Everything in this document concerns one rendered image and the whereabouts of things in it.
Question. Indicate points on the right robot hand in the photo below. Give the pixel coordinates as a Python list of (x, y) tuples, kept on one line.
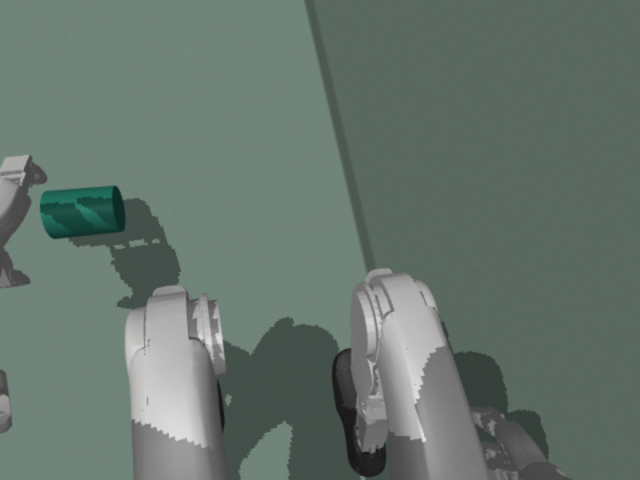
[(515, 448)]

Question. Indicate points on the can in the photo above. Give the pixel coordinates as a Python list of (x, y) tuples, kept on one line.
[(82, 212)]

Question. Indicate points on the right robot arm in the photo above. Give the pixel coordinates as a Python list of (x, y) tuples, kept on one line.
[(541, 470)]

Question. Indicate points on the left robot hand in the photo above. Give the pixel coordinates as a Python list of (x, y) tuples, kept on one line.
[(17, 174)]

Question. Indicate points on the right robot foot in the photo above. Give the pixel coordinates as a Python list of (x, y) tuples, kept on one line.
[(364, 463)]

